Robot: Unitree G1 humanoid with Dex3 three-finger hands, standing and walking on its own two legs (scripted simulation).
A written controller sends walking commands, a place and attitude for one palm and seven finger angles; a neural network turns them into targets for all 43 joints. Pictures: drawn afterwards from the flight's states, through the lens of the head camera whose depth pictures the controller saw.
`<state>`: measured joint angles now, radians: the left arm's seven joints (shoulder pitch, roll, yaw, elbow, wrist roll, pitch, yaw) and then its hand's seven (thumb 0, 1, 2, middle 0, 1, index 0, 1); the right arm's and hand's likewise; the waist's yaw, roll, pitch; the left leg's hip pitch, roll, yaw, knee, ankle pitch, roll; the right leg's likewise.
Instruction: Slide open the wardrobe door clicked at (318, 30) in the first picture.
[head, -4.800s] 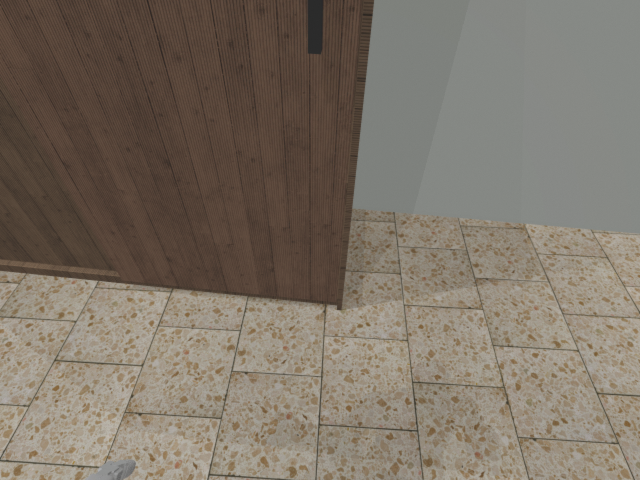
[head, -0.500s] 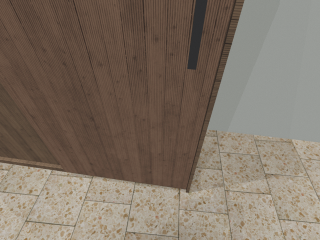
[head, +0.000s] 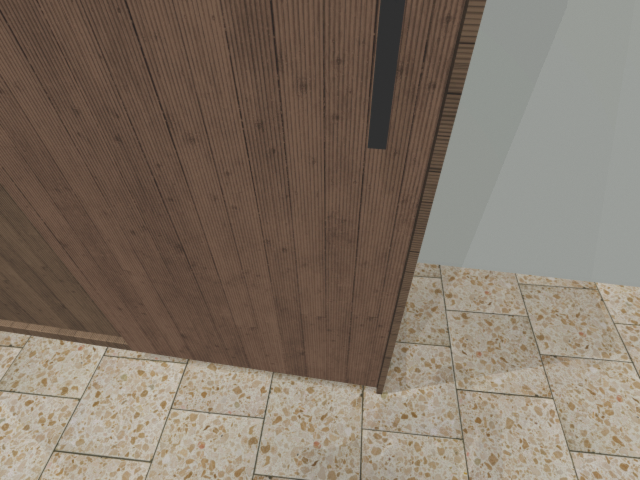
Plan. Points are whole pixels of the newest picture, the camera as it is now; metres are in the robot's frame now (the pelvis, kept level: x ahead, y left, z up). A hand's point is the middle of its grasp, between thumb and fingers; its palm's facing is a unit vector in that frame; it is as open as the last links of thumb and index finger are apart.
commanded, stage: look again from close up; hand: right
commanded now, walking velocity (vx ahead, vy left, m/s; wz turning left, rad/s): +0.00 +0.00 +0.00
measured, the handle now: (385, 71) +0.51 -0.05 +0.27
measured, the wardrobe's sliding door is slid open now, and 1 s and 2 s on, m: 0.00 0.00 0.00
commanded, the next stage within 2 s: shuffle to correct the standing spot in 0.50 s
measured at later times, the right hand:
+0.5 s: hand out of the picture +0.01 -0.22 -0.17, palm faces -0.01 +0.97 -0.24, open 7.4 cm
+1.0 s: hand out of the picture -0.04 -0.14 -0.17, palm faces +0.06 +0.98 -0.17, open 7.4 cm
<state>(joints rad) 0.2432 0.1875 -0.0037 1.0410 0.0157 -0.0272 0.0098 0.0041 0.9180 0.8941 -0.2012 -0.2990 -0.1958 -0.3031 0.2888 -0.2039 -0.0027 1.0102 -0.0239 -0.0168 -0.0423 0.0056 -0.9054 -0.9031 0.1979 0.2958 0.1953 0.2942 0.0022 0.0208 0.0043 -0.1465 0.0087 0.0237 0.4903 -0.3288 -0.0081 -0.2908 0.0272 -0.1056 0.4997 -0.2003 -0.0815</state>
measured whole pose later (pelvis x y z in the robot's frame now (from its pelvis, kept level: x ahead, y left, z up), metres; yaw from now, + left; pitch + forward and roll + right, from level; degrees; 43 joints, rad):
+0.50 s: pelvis +0.00 -0.01 +0.01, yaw +0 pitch -1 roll +1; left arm 0.18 0.24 -0.01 1.08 0.01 -0.02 0.00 0.00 0.91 0.89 -0.20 -0.30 -0.20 -0.30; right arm 0.28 -0.26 0.01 1.07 -0.03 0.00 -0.03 0.01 -0.90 -0.90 0.20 0.30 0.20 0.29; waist -0.01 0.03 0.02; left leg -0.11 0.03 0.01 0.42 -0.29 -0.03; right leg -0.24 0.05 -0.12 0.41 -0.16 -0.10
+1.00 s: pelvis +0.01 +0.03 +0.00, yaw -3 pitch +1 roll +0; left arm 0.30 0.13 0.02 1.12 0.02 0.01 0.02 0.00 0.91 0.89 -0.20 -0.30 -0.20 -0.30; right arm 0.37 -0.15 0.00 1.09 -0.04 0.02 -0.02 0.00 -0.91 -0.90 0.20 0.30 0.19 0.29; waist 0.01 0.03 -0.01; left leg -0.16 0.00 0.07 0.46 -0.33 0.02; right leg -0.30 0.04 -0.05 0.44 -0.16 -0.05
